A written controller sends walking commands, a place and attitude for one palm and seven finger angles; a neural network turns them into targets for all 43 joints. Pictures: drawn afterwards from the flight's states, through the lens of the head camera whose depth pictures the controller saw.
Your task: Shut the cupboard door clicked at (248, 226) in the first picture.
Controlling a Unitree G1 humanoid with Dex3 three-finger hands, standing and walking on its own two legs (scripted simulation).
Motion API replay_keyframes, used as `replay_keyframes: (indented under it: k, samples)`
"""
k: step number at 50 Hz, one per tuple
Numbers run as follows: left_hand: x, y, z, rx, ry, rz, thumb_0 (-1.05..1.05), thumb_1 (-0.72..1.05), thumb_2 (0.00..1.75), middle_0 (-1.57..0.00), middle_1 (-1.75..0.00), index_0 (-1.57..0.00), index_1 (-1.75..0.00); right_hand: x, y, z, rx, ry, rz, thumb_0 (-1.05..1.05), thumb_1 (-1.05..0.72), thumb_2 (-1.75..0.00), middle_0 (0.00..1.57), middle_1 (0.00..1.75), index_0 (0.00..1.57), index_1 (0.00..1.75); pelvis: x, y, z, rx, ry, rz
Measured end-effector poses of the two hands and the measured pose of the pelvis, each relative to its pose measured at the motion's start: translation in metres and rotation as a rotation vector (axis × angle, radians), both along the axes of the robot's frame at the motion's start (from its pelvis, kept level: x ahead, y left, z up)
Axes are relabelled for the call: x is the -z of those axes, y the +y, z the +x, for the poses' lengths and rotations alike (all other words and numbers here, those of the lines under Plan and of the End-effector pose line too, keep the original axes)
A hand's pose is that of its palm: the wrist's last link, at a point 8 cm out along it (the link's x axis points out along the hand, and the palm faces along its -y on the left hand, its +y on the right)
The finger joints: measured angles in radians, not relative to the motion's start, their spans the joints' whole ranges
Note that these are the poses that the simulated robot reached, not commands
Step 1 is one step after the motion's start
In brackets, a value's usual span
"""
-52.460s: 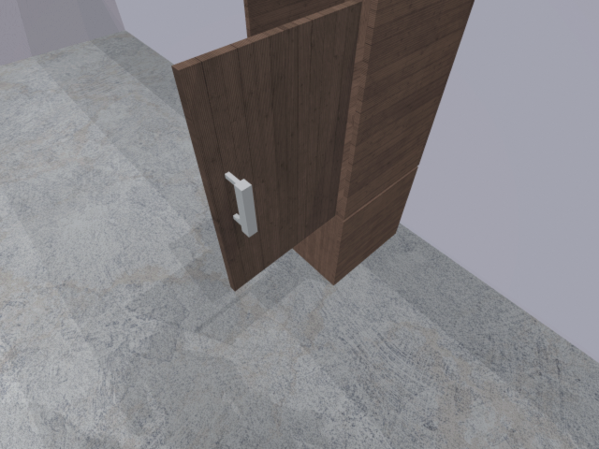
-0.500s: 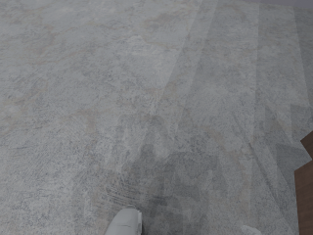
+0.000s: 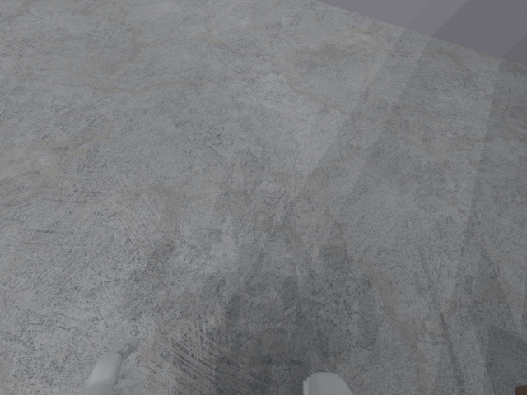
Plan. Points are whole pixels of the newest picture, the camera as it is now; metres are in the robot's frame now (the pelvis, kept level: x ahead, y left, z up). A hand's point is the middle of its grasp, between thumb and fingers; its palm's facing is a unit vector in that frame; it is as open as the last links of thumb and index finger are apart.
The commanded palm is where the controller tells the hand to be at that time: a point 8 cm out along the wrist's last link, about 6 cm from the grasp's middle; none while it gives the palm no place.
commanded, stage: turn to face it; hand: left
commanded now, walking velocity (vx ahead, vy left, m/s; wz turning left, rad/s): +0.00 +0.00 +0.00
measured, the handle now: out of the picture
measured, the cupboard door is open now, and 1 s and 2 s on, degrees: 27 27 27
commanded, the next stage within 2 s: none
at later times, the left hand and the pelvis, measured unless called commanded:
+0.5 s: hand out of the picture +0.09 +0.13 -0.16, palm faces -0.02 -0.96 -0.27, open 7.3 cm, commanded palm none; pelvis +0.06 -0.06 +0.00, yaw -6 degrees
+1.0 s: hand (179, 334) +0.24 +0.15 -0.17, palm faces -0.36 -0.90 -0.23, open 7.4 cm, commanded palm none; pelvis +0.07 -0.02 +0.00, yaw -25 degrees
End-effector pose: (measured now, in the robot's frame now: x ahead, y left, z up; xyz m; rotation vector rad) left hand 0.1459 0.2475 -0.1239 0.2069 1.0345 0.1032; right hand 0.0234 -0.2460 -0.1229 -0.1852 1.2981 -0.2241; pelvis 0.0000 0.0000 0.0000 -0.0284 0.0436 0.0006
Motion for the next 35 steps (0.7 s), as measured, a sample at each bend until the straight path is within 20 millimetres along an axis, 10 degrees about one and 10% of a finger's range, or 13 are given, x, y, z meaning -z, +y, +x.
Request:
replay_keyframes:
  k: [8, 16, 27, 35]
  samples:
    - [-0.005, -0.044, 0.041, 0.005, -0.039, 0.037, 0.0, 0.9, 0.9, -0.19, -0.3, -0.2, -0.29, 0.025, -0.042, -0.001, 0.036, 0.108, 0.02, 0.01, -0.9, -0.9, 0.2, 0.3, 0.2, 0.3, 0.011, -0.039, 0.038, -0.019, -0.002, 0.046]
    - [0.002, -0.086, -0.01, -0.017, 0.184, 0.019, 0.0, 0.91, 0.9, -0.2, -0.3, -0.2, -0.29, 0.026, -0.053, 0.044, 0.055, 0.06, 0.072, 0.01, -0.91, -0.9, 0.2, 0.3, 0.19, 0.29, -0.001, -0.063, 0.061, 0.035, -0.026, 0.066]
    - [0.002, -0.061, -0.066, -0.078, 0.357, 0.053, 0.0, 0.92, 0.9, -0.2, -0.3, -0.21, -0.29, 0.015, -0.056, 0.11, 0.05, -0.09, 0.05, 0.0, -0.91, -0.9, 0.2, 0.3, 0.2, 0.3, -0.003, -0.057, 0.061, 0.129, -0.018, 0.046]
    - [0.027, -0.028, -0.047, -0.007, 0.374, 0.022, 0.0, 0.9, 0.9, -0.2, -0.3, -0.21, -0.29, -0.004, -0.044, 0.131, 0.093, -0.239, -0.04, 0.0, -0.9, -0.9, 0.2, 0.3, 0.2, 0.3, 0.009, -0.027, 0.067, 0.225, -0.005, 0.014]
